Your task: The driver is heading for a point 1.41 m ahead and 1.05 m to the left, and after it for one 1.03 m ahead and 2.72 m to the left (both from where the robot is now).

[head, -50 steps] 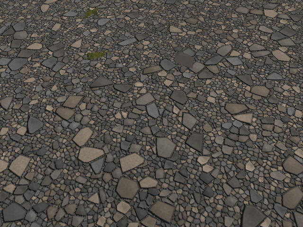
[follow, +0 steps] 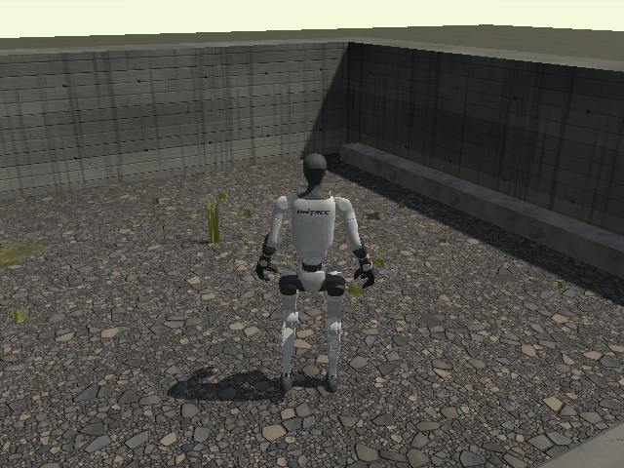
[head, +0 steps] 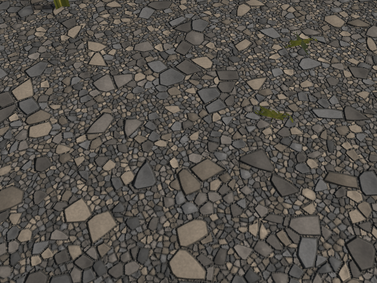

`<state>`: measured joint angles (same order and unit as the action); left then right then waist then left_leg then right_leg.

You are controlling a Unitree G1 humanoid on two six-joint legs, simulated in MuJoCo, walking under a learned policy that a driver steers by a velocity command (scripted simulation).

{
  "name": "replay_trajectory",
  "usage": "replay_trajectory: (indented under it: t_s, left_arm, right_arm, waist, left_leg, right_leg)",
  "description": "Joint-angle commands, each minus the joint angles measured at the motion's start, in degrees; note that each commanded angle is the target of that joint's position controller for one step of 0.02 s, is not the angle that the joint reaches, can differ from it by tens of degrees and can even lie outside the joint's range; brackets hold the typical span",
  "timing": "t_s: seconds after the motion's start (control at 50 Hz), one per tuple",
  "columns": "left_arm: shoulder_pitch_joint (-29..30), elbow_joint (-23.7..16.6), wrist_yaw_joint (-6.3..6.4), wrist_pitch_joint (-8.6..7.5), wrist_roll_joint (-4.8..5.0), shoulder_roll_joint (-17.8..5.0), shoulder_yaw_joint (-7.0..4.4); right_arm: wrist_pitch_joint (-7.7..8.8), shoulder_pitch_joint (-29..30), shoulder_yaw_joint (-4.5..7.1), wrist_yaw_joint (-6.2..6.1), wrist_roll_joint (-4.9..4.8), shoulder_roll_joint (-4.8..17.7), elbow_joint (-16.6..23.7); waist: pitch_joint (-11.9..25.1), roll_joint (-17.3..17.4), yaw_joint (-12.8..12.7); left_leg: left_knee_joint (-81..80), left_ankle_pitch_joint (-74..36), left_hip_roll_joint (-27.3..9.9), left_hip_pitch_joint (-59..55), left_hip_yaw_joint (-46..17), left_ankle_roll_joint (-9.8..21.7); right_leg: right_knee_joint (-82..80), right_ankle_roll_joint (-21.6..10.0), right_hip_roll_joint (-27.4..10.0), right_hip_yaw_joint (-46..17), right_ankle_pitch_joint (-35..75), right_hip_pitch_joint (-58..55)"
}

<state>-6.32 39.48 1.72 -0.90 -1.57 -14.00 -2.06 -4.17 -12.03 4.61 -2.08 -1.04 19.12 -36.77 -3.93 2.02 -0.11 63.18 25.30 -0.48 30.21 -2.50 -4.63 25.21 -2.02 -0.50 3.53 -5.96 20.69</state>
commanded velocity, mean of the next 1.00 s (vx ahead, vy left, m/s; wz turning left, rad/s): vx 0.01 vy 0.00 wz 0.59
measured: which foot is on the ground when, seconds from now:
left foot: up 0.00-0.18, down 0.20-0.66, up 0.68-1.00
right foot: down 0.00-0.20, up 0.22-0.64, down 0.66-1.00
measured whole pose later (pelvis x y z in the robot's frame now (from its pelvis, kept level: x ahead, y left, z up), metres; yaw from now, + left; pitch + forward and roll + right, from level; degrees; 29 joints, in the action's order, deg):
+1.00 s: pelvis +0.01 +0.02 +0.01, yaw +35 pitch +1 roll +0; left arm -7.7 41.9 1.0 1.3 0.3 -16.3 -4.0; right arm -4.2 -10.9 4.5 -0.1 -1.0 17.9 -33.7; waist -4.1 0.3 -1.1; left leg 45.4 23.1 -1.7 23.0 -0.7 -4.6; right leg 25.5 0.6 -4.0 5.6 -14.2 12.2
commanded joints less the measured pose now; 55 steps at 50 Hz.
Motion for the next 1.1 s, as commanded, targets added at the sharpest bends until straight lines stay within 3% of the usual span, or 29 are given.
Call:
replay_trajectory:
  t_s: [0.02, 0.12, 0.18, 0.2, 0.22, 0.24, 0.26, 0.28, 0.3, 0.32, 0.34, 0.38, 0.44, 0.56, 0.6, 0.64, 0.66, 0.68, 0.7, 0.72, 0.76, 0.8, 0.84, 0.92, 1.0, 1.04, 1.06, 1.08, 1.1]
  left_arm:
    - [1.2, -2.9, 0.53, -0.11, 0.37, -10.0, -3.08]
    - [1.8, -1.9, -0.3, 0.73, 1.19, -12.1, -3.98]
    - [2.3, -0.8, -0.44, 1.23, 2.58, -12.3, -4.21]
    - [-0.1, 0.5, -0.5, 1.45, 2.81, -10.8, -4.01]
    - [-1.8, 0.5, -0.86, 1.63, 1.59, -7.5, -3.28]
    - [2.6, -3.3, -0.47, 1.22, 0.22, -7.7, -3.14]
    - [6.8, -3.7, -0.13, 0.98, 0.33, -9.5, -3.87]
    - [5.4, -3.2, -0.1, 1.13, 1.32, -9.8, -4.21]
    - [3.1, -1.6, 0.26, 1.35, 1.29, -9.8, -4.54]
    - [2.3, -1.0, 0.58, 1.49, 0.75, -10.4, -4.76]
    - [2.0, -0.8, 0.49, 1.39, 0.58, -10.1, -4.76]
    - [1.5, -0.8, 0.1, 1.07, 1.21, -8.9, -4.42]
    - [4.0, -1.5, -0.27, 0.73, 1.57, -7.3, -3.54]
    - [3.6, -1.6, -1.59, -0.01, 2.29, -8.3, -3.61]
    - [2.0, -1.4, -2.05, -0.48, 2.36, -8.6, -3.81]
    - [-1.8, -0.1, -2.16, -0.91, 1.93, -9.1, -4.36]
    - [-3.5, -0.2, -1.83, -0.75, 1.14, -12.3, -5.16]
    - [-1.8, -0.2, -1.6, -0.11, 0.13, -17.2, -6.01]
    - [-1.5, -1.2, -1.55, -0.4, -0.58, -14.0, -5.4]
    - [1.1, -2.1, -1.17, -0.53, -0.2, -11.2, -4.41]
    - [4.3, -2.7, -0.52, -0.24, 1.23, -8.8, -3.75]
    - [2.9, -2.3, 0.13, 0.32, 1.28, -9.1, -3.53]
    - [0.3, -1.8, 0.6, 0.93, 0.84, -9.9, -3.81]
    - [-0.2, -1.6, 0.18, 1.66, 1.17, -12.9, -4.85]
    - [-0.3, -0.6, -0.97, 1.57, 2.68, -14.3, -5.01]
    - [0.2, 0.2, -1.14, 1.41, 3.77, -12.9, -4.33]
    - [-3.3, 1.7, -1.46, 1.04, 3.06, -10.2, -3.39]
    - [-4.1, 0.1, -2.09, 0.61, -0.72, -5.0, -1.3]
    - [-0.5, -0.8, -1.37, 0.84, 0.44, -7.8, -2.27]
  right_arm:
    - [0.61, -1.6, 0.61, 0.32, 0.34, 2.7, 4.4]
    - [0.39, -0.6, 0.82, 1.66, 0.25, 3.6, 5.2]
    - [0.42, -4.1, 1.37, 2.38, 0.39, 3.6, 4.1]
    - [0.45, -6.0, 2.01, 2.17, 0.64, 4.9, 3.4]
    - [0.57, -7.2, 3.37, 1.33, 0.72, 9.9, 3.9]
    - [1.09, -5.6, 4.27, 1.07, 1.84, 15.6, 5.8]
    - [2.47, -5.4, 3.56, 1.25, 3.22, 12.6, 6.0]
    - [3.48, -2.7, 2.88, 1.21, 3.07, 11.0, 5.9]
    - [3.83, 0.8, 2.6, 1.01, 1.86, 9.4, 6.3]
    - [3.81, 2.6, 2.01, 0.77, 0.86, 7.8, 6.7]
    - [3.65, 2.8, 1.51, 0.45, 0.79, 7.0, 6.9]
    - [3.29, 1.9, 1.34, 0.05, 1.11, 6.8, 6.8]
    - [2.78, 0.1, 1.89, -0.39, 0.69, 7.9, 6.5]
    - [1.84, 1.3, 2.54, 0.41, 0.5, 9.2, 7.3]
    - [1.63, 2.5, 2.55, 0.59, -0.03, 9.0, 7.6]
    - [1.44, 4.4, 2.29, 0.26, -0.89, 8.0, 8.0]
    - [1.52, 2.5, 1.69, 0.17, -0.29, 5.7, 8.0]
    - [1.9, -0.3, 1.38, 0.27, -0.21, 4.2, 8.9]
    - [2.41, -0.3, 2.94, 0.15, 0.81, 9.2, 8.1]
    - [2.33, -1.0, 4.01, 0.37, 0.36, 11.5, 6.9]
    - [1.25, -1.8, 3.87, 0.26, 0.18, 9.2, 5.1]
    - [0.83, -0.4, 2.93, 0.63, -0.31, 6.2, 5.7]
    - [0.97, 2.7, 2.2, 0.85, -0.62, 4.7, 7.2]
    - [1.08, 4.6, 1.11, 1.7, 0.1, 3.2, 8.7]
    - [0.87, 2.1, 1.27, 2.14, 0.19, 3.8, 8.0]
    - [0.94, -2.2, 1.56, 2.22, 0.42, 3.8, 6.0]
    - [1.02, -3.2, 1.97, 1.84, 0.54, 5.7, 5.9]
    - [1.12, -4.1, 2.68, 0.85, 1.06, 11.0, 7.3]
    - [2.27, -2.4, 1.8, 1.36, 2.9, 9.6, 7.9]
  waist:
    - [10.7, -9.7, -0.3]
    - [10.1, -10.8, -0.6]
    - [10.1, -9.9, 2.0]
    - [9.4, -7.4, 2.2]
    - [7.6, 6.0, 0.9]
    - [5.3, 16.7, 1.7]
    - [7.2, 10.3, 4.3]
    - [6.9, 8.7, 1.9]
    - [6.8, 5.7, 0.2]
    - [7.0, 5.8, -0.3]
    - [7.9, 6.1, -0.7]
    - [9.5, 5.4, -0.7]
    - [9.5, 5.8, 0.9]
    - [9.1, 8.0, 1.6]
    - [9.5, 8.2, 0.7]
    - [10.0, 6.8, -1.6]
    - [11.7, 0.6, -0.7]
    - [8.8, -16.2, 2.6]
    - [8.5, -15.3, 0.6]
    - [7.7, -11.2, 1.7]
    - [5.6, -9.2, 2.2]
    - [4.8, -9.8, 1.0]
    - [5.5, -11.2, -1.2]
    - [7.6, -12.3, -2.5]
    - [7.9, -12.6, -1.4]
    - [8.1, -10.7, 1.3]
    - [9.3, -5.3, 1.1]
    - [12.5, 12.6, -0.8]
    - [12.4, 12.5, 1.7]
  left_leg:
    - [-5.9, -2.4, -2.7, -1.8, 0.7, 0.2]
    - [-17.1, -4.1, -2.5, -8.4, 4.0, 2.5]
    - [-30.8, -10.9, -0.4, -16.0, 6.6, 5.8]
    - [-36.1, -14.6, 0.1, -20.6, 4.6, 7.9]
    - [-43.1, -25.4, -10.1, -26.1, -11.1, 12.5]
    - [-45.6, -32.5, -21.6, -24.9, -29.0, 23.4]
    - [-46.4, -29.9, -20.5, -22.5, -27.3, 24.8]
    - [-46.0, -27.7, -17.5, -21.6, -22.2, 21.7]
    - [-45.0, -25.7, -14.3, -21.5, -18.6, 18.4]
    - [-44.3, -28.1, -13.2, -21.5, -17.0, 17.1]
    - [-43.6, -32.2, -12.0, -20.5, -15.8, 17.0]
    - [-42.6, -35.5, -10.7, -21.9, -14.8, 17.2]
    - [-41.0, -34.2, -9.9, -24.8, -16.4, 17.1]
    - [-39.7, -32.3, -9.5, -21.6, -24.2, 17.8]
    - [-38.3, -33.3, -8.6, -22.1, -26.6, 16.9]
    - [-35.4, -27.6, -5.3, -18.6, -25.7, 13.4]
    - [-28.8, -15.5, -1.8, -12.2, -21.7, 10.3]
    - [-18.6, 6.1, 8.3, 0.7, -9.5, 6.2]
    - [-4.2, 12.7, 6.0, 3.4, -7.5, 3.1]
    - [2.5, 9.0, 4.1, 3.4, -7.6, 2.1]
    - [7.0, 2.3, 3.2, 5.2, -6.3, 0.3]
    - [6.2, -1.0, 2.6, 5.6, -3.4, -0.9]
    - [0.5, -2.1, 1.3, 6.7, -1.2, -1.6]
    - [-11.8, -1.4, -1.5, -0.3, 1.9, -1.1]
    - [-24.9, -3.9, 0.1, -9.6, 4.3, 1.4]
    - [-39.5, -15.2, 1.7, -19.3, 5.5, 4.6]
    - [-43.0, -24.7, -0.9, -27.6, 0.8, 6.3]
    - [-41.6, -48.6, -16.5, -37.2, -17.6, 11.3]
    - [-41.8, -48.6, -23.0, -28.3, -22.1, 22.4]
  right_leg:
    - [-9.3, -12.3, -15.7, -10.4, 8.5, -10.5]
    - [-8.9, -11.4, -17.2, -6.8, 5.0, -9.9]
    - [-3.8, -7.6, -16.4, -3.6, 2.6, -8.6]
    - [0.8, -3.8, -14.4, -1.0, -2.2, -5.1]
    - [14.9, 2.3, -8.2, 5.3, -13.9, 5.5]
    - [27.3, 6.2, 0.6, 2.9, -30.6, 19.3]
    - [37.0, 5.6, 0.1, -5.2, -30.6, 19.2]
    - [39.4, 4.7, -0.7, -7.0, -25.2, 19.2]
    - [39.0, 4.6, -1.3, -7.4, -20.7, 18.9]
    - [38.9, 5.1, -1.3, -7.3, -18.0, 18.6]
    - [40.3, 5.7, -0.5, -6.9, -16.2, 16.3]
    - [38.2, 6.5, 0.5, -6.7, -13.9, 14.7]
    - [27.2, 7.1, 1.1, -7.3, -13.0, 13.5]
    - [14.2, 6.2, 3.2, -8.1, -15.9, 4.2]
    - [7.8, 5.3, 3.4, -8.2, -14.2, 1.0]
    - [-4.7, 3.5, 1.8, -7.6, -2.5, -7.9]
    - [-5.9, 0.3, -6.8, -14.1, 2.6, -15.5]
    - [-6.9, -8.3, -18.0, -27.4, 15.1, -18.2]
    - [-7.6, -14.9, -24.0, -32.2, 18.3, -15.2]
    - [-7.0, -14.0, -21.7, -27.0, 16.9, -13.5]
    - [-6.0, -9.7, -15.3, -17.9, 12.3, -13.3]
    - [-6.5, -9.8, -13.2, -12.8, 14.3, -13.6]
    - [-6.7, -10.6, -13.7, -11.1, 15.0, -17.7]
    - [-6.4, -11.1, -15.9, -8.0, 16.2, -18.2]
    - [-4.0, -10.2, -16.6, -7.3, 16.6, -15.7]
    - [0.8, -6.7, -14.8, -5.2, 12.8, -12.0]
    - [5.9, -2.3, -12.2, -2.1, 5.2, -6.5]
    - [21.1, 4.1, -6.1, 3.2, -22.7, 5.8]
    - [30.5, 6.1, -2.9, -2.1, -33.0, 9.3]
